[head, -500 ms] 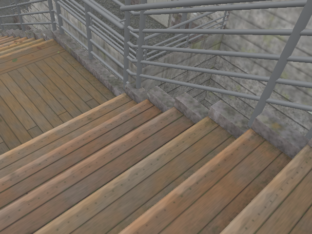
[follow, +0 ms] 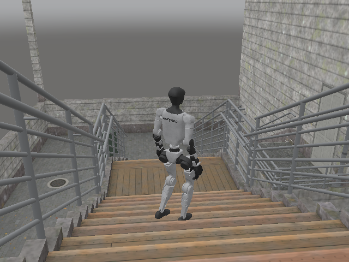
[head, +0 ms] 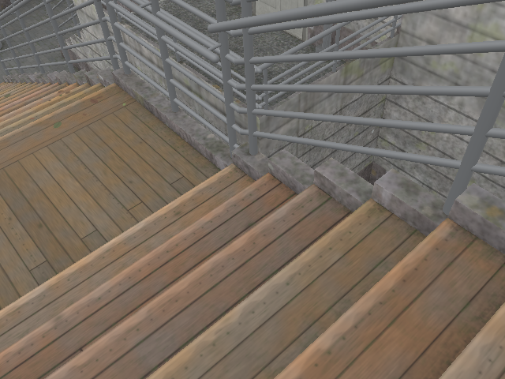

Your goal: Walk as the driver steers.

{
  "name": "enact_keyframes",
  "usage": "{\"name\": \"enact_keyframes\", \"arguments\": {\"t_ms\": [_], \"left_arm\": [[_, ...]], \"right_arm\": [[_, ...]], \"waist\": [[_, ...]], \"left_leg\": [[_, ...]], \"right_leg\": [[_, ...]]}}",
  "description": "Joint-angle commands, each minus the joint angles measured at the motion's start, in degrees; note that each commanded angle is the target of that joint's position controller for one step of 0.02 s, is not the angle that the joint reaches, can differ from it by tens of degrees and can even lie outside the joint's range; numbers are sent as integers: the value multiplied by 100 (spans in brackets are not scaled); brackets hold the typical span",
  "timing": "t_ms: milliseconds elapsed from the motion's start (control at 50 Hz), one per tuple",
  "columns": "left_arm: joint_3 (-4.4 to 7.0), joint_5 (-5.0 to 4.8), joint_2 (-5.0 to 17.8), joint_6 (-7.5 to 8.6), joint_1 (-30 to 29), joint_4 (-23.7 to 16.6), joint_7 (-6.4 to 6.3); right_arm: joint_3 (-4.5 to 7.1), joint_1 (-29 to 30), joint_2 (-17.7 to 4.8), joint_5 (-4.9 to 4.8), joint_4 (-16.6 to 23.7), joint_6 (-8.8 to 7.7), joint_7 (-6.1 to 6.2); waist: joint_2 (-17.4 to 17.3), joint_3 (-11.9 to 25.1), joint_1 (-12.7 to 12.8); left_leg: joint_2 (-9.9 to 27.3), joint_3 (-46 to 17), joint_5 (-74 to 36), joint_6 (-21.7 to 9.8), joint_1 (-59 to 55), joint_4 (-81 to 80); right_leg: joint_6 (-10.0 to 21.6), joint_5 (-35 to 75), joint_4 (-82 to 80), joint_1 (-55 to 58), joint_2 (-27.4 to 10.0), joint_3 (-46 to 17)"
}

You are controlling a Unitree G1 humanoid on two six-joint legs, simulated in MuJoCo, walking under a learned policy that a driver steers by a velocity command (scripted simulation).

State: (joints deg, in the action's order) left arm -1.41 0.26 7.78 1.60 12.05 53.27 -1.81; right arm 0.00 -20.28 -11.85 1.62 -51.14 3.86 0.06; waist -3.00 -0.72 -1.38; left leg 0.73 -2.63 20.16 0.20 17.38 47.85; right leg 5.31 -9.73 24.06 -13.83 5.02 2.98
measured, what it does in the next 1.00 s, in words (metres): goes down: left foot, then left foot 0.16 m lower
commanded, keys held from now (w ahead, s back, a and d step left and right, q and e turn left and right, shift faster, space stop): no key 0.18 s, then w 0.40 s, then w+q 0.42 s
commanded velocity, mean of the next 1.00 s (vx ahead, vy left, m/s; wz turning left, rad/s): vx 0.31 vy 0.00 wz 0.13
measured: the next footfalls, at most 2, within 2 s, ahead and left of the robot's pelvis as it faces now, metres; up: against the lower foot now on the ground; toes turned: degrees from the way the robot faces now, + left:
left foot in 0.08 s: -0.03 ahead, +0.11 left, +0.00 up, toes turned -1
left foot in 0.98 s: +0.39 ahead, +0.01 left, -0.16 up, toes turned +11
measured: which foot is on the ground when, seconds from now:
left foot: up 0.00-0.06, down 0.08-0.46, up 0.48-0.96, down 0.98-1.00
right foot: down 0.00-0.98, up 1.00-1.00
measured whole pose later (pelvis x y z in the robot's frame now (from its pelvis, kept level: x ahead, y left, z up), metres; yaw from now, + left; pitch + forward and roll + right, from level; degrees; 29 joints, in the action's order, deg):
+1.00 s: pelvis +0.29 -0.04 -0.15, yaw +7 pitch -1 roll -2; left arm 0.1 1.6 9.0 3.7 30.2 63.2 -3.6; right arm 1.8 -6.1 -11.5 1.1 -52.0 -1.3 -2.9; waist -1.2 -3.2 3.6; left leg -3.9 5.3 -2.9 -9.7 16.9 23.2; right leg 4.8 -42.8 88.2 -11.9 4.9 14.4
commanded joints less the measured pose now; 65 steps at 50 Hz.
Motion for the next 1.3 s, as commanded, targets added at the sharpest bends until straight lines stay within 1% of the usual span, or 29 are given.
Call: {"name": "enact_keyframes", "arguments": {"t_ms": [20, 60, 100, 120, 160, 200, 280, 380, 440, 480, 500, 520, 580, 660, 760, 800, 900, 960, 980, 1000, 1020, 1040, 1060, 1080, 1120, 1140, 1180, 1240, 1300], "left_arm": [[80, -35, 606, 134, -320, -209, -15], [71, -27, 651, 66, -140, -25, -25], [149, 0, 738, -37, 48, 88, -61], [183, -27, 738, -69, 275, 171, -51], [229, -118, 717, -101, 432, 358, -32], [270, -78, 745, -151, 232, 468, 9], [391, 68, 821, -198, 73, 442, 112], [455, 119, 802, 0, -2, 407, 201], [559, 69, 942, 96, 1051, 761, 249], [727, -25, 1471, 133, 2371, 1164, 217], [652, -51, 1345, 148, 2254, 1090, 207], [619, -27, 1308, 172, 1868, 951, 181], [482, 168, 968, 274, 1665, 944, 89], [358, 41, 900, 450, 1656, 996, 29], [234, 37, 640, 431, 1860, 1000, -121], [201, 84, 638, 399, 2028, 983, -187], [195, 210, 686, 273, 2618, 1094, -260], [248, 245, 908, 226, 2181, 985, -278], [370, 82, 1078, 217, 1419, 778, -178], [355, -28, 736, 260, 1646, 443, -95], [357, -108, 961, 289, 1501, -3, -134], [341, 11, 987, 304, 1011, -212, -164], [311, 136, 947, 303, 739, -359, -144], [365, 293, 1072, 201, 508, -289, -141], [327, 300, 753, -2, 540, -305, -113], [270, 301, 603, -36, 183, -523, -78], [232, 350, 453, -17, 206, -592, -15], [295, 191, 579, -37, 496, -437, 13], [366, 171, 892, -51, -447, -870, 18]], "right_arm": [[17, -853, -267, 42, -172, 25, 57], [-43, -694, -177, 1, -144, -68, 66], [-55, -833, -299, -4, -352, -175, 107], [-1, -820, -539, -48, -408, -213, 136], [-60, -478, -384, -132, -347, -279, 130], [-80, -210, -320, -119, -361, -347, 79], [157, -496, -725, -36, -481, -309, 80], [354, -794, -905, 31, -515, -399, 116], [386, -537, -759, 16, -361, -414, 68], [386, -29, -586, 32, -53, -393, -2], [405, 15, -694, 125, -89, -404, -3], [380, 7, -608, 94, -134, -453, -44], [394, -68, -624, 141, -311, -473, -75], [439, 362, -601, 48, -169, -331, -144], [329, 1131, -369, 74, 52, -351, -257], [300, 1456, -339, 112, 133, -412, -312], [138, 2018, -161, 27, 323, -446, -326], [347, -106, -697, -57, -434, -490, -249], [489, -1237, -849, -79, -759, -461, -238], [550, -1631, -1180, -133, -920, -417, -278], [555, -1544, -1196, -296, -740, -382, -270], [560, -1068, -1156, -237, -547, -346, -133], [601, -630, -1216, -93, -526, -302, 60], [471, -428, -875, -56, -483, -360, 91], [239, 216, -599, 36, -343, -622, 49], [212, 489, -689, 3, -224, -775, 59], [234, 522, -806, -92, -106, -903, 52], [289, 171, -831, -210, -33, -696, 30], [342, 75, -905, -63, 377, -399, 122]], "waist": [[780, 303, -234], [669, 88, -250], [357, -134, -90], [-65, -109, 78], [-215, -69, 193], [-304, -82, 133], [-461, -716, 48], [-442, -1009, 18], [96, -735, 470], [1744, -451, 956], [844, -525, 778], [424, -608, 569], [377, -456, 297], [569, -479, 1], [726, -520, 214], [452, -688, 361], [325, -1133, 863], [181, -132, -163], [-620, 250, -1123], [-1256, 1079, -664], [-340, 1956, -676], [245, 1485, -625], [227, 829, -412], [1003, 66, -143], [1362, -861, 546], [1096, -971, 635], [352, -441, 598], [-490, 310, 478], [-193, 129, 138]], "left_leg": [[-33, 122, -318, -66, -1260, 114], [-76, 237, -44, -74, -986, -1047], [58, 70, -1333, -90, -1065, -2002], [289, -198, -1998, -101, -1035, -2197], [613, -478, -2399, -185, -933, -2536], [577, -577, -1069, -224, -570, -3002], [867, -1150, 1856, -783, -504, -3674], [1407, -1530, 842, -1274, -1148, -3474], [825, -861, 380, -1019, -453, -2353], [-533, 516, 1185, -465, 1786, 720], [-286, -61, 1127, -514, 2380, 1502], [-66, -246, 622, -499, 2362, 1608], [207, -220, -280, -382, 1928, 1635], [-7, -241, -1765, -419, 1762, 639], [-211, 136, -3982, -509, 1209, -609], [-256, 283, -4478, -579, 1202, -913], [-431, 897, -3886, -573, 1136, -2047], [-217, 807, -3623, -956, -761, -2888], [63, 554, -4387, -1522, -2128, -3522], [1254, -776, -6930, -2057, -4869, -588], [1938, -2076, -6368, -2764, -5480, -909], [2166, -2634, -4260, -3047, -4754, -1959], [2518, -3450, -1075, -3143, -3684, -2875], [2214, -3209, -64, -2786, -2425, -3061], [1298, -2315, -711, -2108, 325, -2951], [802, -1828, -1706, -1880, 1489, -3040], [258, -1141, -3584, -1490, 2224, -2882], [275, -1154, -5075, -1112, 996, -2110], [358, -1702, -4606, -1394, -89, -1704]], "right_leg": [[711, 2302, -709, -904, -1478, -908], [586, 2124, -477, -528, -1195, -845], [348, 2212, -131, -244, -980, -854], [255, 2029, -28, -30, -845, -832], [83, 1390, -243, 280, -697, -800], [-19, 695, -379, 802, -634, -762], [22, -1265, 511, -250, -123, -100], [52, -1171, 937, -1081, -425, 71], [109, -1258, 474, 202, -402, -218], [718, -1106, -938, 2119, -1918, -3134], [847, -941, -948, 2106, -2195, -3334], [850, -572, -942, 1806, -2164, -2979], [686, 1400, -694, 1376, -1784, -1849], [220, 1906, -489, 812, -1238, -723], [53, 1388, 496, 17, -1005, -267], [-10, 1138, 990, -75, -1038, -208], [-130, 2508, 2419, 426, -1144, -111], [7, 3292, 5318, 385, -1259, -82], [-212, 1126, 8269, -632, -501, 612], [-336, -3985, 10290, -3652, -164, 498], [-253, -3720, 10313, -4559, -420, -144], [-271, -3164, 9921, -5263, -451, -252], [-277, -2786, 9517, -5799, -537, -468], [-315, -2468, 8793, -5626, -813, -470], [-484, -844, 6807, -4464, -1067, -639], [-673, -157, 5531, -3477, -994, -491], [-721, 1279, 3724, -1469, -776, -65], [-460, 2188, 3760, -980, -691, -303], [-434, 1093, 3572, -1901, -618, -276]]}}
